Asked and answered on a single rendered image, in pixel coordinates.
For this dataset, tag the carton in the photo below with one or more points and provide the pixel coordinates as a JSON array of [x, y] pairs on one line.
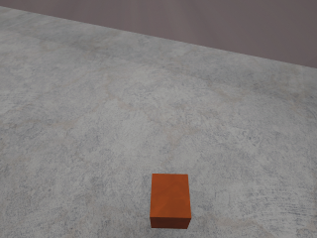
[[170, 201]]

